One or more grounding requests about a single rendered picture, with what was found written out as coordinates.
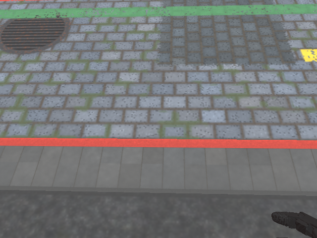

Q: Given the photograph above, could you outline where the right robot hand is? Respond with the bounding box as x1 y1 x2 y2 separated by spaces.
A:
271 211 317 238

